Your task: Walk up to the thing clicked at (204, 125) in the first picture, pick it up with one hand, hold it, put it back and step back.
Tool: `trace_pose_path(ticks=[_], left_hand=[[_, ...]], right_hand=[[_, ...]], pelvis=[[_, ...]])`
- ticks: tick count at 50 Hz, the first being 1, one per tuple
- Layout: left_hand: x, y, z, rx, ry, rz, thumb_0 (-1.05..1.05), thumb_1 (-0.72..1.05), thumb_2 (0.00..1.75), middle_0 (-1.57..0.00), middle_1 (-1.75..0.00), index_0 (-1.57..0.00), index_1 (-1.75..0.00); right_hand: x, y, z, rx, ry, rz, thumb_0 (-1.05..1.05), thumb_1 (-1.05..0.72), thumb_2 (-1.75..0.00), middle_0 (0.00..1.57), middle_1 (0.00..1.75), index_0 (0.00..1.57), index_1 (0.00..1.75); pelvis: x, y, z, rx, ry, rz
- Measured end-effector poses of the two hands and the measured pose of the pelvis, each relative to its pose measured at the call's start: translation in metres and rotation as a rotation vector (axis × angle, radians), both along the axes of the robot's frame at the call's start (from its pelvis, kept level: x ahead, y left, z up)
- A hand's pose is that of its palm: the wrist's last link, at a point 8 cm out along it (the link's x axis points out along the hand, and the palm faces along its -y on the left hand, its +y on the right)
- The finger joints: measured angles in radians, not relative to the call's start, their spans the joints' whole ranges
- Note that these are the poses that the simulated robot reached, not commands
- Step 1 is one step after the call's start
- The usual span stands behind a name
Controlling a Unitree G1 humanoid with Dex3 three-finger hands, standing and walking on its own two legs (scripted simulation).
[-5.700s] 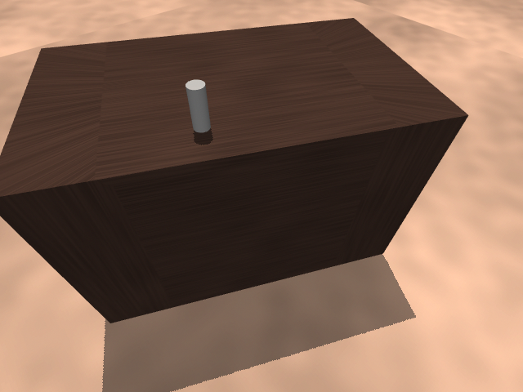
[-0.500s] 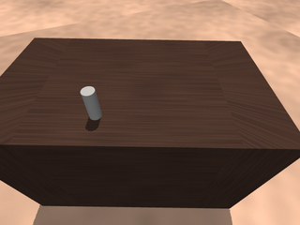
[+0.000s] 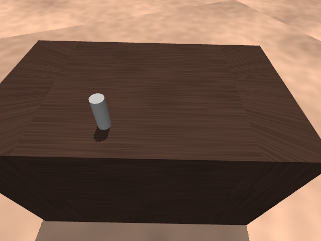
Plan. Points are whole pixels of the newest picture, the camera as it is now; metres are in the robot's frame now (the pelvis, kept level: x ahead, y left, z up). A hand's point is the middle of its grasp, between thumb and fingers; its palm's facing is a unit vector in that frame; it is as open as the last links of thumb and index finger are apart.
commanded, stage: stand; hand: left
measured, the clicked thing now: (100, 112) +0.47 +0.19 +0.03
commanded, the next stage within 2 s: rise first in 0.30 s
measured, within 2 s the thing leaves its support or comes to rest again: neither
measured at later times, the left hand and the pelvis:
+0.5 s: hand out of the picture +0.10 +0.25 -0.15, palm faces +0.07 -0.94 -0.33, open 8.0 cm; pelvis -0.01 +0.00 +0.00, yaw +0 degrees
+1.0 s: hand (55, 216) +0.19 +0.26 -0.04, palm faces +0.27 -0.90 -0.33, open 16.9 cm; pelvis +0.01 +0.01 -0.01, yaw +0 degrees
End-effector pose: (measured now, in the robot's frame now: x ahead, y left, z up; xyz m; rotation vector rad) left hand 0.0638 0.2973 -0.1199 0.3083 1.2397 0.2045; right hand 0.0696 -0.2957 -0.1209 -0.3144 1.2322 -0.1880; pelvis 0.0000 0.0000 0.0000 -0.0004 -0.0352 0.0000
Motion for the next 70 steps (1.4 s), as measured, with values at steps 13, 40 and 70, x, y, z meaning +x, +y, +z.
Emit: trace_pose_path(ticks=[13,40,70], left_hand=[[0.0,0.003,0.0,0.002,0.001,0.002,0.01,0.9,0.9,-0.2,-0.3,-0.21,-0.3],[0.084,0.0,0.056,0.054,-0.519,0.069,0.01,0.02,0.2,-0.07,-0.08,-0.08,-0.07],[0.083,-0.007,0.186,0.18,-1.0,-0.105,-0.01,-0.56,0.02,-0.06,-0.05,-0.05,-0.06]], right_hand=[[0.001,0.003,0.0,0.0,0.004,0.002,0.01,-0.9,-0.9,0.2,0.3,0.21,0.3],[0.073,0.029,0.024,0.039,-0.395,-0.059,0.0,-0.05,-0.22,0.06,0.06,0.07,0.06],[0.077,0.041,0.024,0.085,-0.457,-0.024,-0.01,0.51,-0.03,0.05,0.05,0.06,0.05]], pelvis=[[0.001,0.002,0.0,0.0,0.001,0.003],[0.003,0.003,-0.006,-0.003,0.061,-0.001],[0.002,0.003,-0.005,-0.003,-0.021,0.012]])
